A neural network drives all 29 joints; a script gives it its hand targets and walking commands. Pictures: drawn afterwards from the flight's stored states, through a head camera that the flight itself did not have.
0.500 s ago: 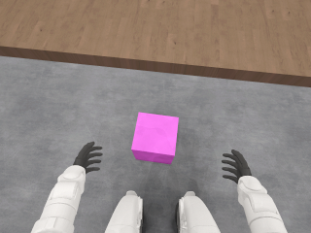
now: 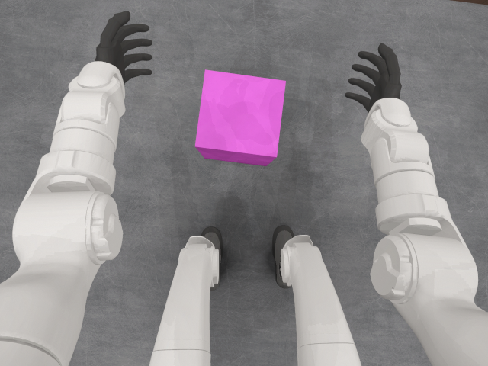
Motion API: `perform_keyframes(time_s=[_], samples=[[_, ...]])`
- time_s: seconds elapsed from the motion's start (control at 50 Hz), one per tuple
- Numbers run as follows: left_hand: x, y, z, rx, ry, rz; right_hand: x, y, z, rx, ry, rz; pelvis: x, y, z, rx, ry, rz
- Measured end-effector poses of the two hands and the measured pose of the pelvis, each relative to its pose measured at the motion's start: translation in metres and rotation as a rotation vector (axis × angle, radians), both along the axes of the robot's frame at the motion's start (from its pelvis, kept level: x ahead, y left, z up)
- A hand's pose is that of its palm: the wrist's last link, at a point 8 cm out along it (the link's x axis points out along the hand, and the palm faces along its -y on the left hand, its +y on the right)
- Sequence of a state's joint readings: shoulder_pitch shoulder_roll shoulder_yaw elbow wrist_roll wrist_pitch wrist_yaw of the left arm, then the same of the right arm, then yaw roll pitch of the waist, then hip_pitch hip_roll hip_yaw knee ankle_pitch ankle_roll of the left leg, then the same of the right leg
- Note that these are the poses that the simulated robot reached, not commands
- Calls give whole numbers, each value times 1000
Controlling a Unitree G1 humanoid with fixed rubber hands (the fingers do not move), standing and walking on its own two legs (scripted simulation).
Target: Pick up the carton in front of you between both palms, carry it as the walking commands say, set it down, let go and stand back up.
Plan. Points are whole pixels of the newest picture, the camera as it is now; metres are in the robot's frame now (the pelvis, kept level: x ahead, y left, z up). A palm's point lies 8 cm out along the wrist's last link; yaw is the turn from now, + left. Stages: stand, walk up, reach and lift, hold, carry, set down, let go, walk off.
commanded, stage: reach and lift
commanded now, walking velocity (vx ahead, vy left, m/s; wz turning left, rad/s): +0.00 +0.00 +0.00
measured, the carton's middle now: (239, 124) +0.54 +0.01 -0.54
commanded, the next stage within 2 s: none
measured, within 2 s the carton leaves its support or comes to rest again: leaves its support in 1.92 s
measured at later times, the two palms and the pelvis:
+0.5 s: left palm (148, 74) +0.56 +0.19 -0.22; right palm (343, 98) +0.52 -0.19 -0.22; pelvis +0.03 -0.01 -0.07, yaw -2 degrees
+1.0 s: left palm (173, 111) +0.56 +0.18 -0.44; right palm (311, 126) +0.51 -0.18 -0.44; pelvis -0.03 -0.01 -0.27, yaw -3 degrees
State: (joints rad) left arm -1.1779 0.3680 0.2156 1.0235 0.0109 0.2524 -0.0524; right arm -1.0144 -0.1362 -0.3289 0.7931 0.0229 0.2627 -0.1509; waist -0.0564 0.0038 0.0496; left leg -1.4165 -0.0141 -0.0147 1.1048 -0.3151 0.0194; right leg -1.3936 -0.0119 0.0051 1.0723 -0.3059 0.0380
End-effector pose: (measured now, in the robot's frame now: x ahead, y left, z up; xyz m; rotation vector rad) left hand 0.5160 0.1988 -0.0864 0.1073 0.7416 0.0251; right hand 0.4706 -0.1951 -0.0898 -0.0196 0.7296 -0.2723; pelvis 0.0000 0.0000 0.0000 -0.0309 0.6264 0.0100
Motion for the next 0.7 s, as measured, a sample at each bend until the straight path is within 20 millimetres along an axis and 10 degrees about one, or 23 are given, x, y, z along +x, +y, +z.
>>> perform_keyframes(time_s=[0.2, 0.38, 0.7], samples=[[61, -4, -18, -11, -84, -16, 56, 7, -19, -4, -84, 4, 18, 1, -3, -7, 150, -2], [62, -10, -69, -24, -60, -3, 57, 6, -69, 1, -62, 4, 32, -2, -21, -11, 266, -9], [39, -5, -246, 0, -49, 33, 44, 7, -240, 4, -28, 25, -4, -11, -173, -21, 250, -19]])
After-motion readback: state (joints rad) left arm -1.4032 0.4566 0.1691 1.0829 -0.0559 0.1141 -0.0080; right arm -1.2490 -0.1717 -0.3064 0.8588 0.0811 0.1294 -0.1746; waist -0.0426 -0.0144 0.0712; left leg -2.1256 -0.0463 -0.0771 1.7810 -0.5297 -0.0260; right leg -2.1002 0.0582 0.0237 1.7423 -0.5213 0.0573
